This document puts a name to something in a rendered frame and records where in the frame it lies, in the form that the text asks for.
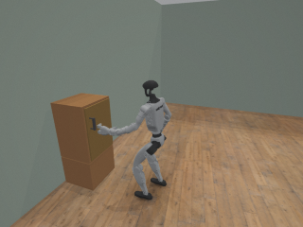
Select robot left hand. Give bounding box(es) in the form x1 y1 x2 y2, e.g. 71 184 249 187
97 123 117 136

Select left robot forearm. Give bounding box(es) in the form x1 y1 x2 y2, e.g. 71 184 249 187
108 124 136 136

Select handle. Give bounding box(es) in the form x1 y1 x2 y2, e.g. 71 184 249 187
89 117 97 131

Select robot left shin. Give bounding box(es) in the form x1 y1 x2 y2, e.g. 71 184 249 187
132 166 149 195

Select cupboard door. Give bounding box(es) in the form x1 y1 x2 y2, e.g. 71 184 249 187
83 98 113 162

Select left robot upper arm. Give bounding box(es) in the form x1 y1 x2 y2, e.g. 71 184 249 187
131 104 152 131

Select right robot forearm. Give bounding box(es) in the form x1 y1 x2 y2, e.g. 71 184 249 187
161 117 170 130

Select right robot upper arm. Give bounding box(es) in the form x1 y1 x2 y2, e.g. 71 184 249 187
158 97 172 120

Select right robot foot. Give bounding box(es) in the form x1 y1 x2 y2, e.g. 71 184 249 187
151 178 167 186

